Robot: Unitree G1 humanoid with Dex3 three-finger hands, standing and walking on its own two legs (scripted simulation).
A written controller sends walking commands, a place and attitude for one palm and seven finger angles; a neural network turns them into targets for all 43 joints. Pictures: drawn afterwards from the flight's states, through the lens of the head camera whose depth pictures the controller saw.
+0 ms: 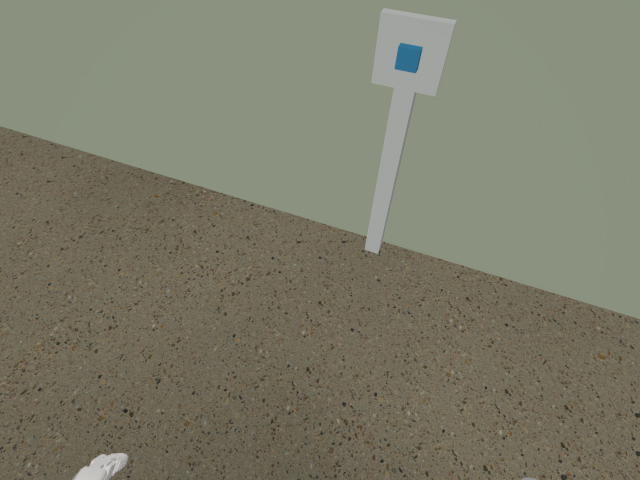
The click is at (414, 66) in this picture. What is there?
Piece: button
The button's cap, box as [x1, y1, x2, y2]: [395, 43, 422, 72]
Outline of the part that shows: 400,43 398,46 395,68 415,72 417,69 422,47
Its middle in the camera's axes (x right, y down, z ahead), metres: +0.22 -0.46 +0.98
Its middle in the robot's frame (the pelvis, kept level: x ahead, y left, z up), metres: +1.06 -0.17 +0.05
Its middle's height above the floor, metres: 0.82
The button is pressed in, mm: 0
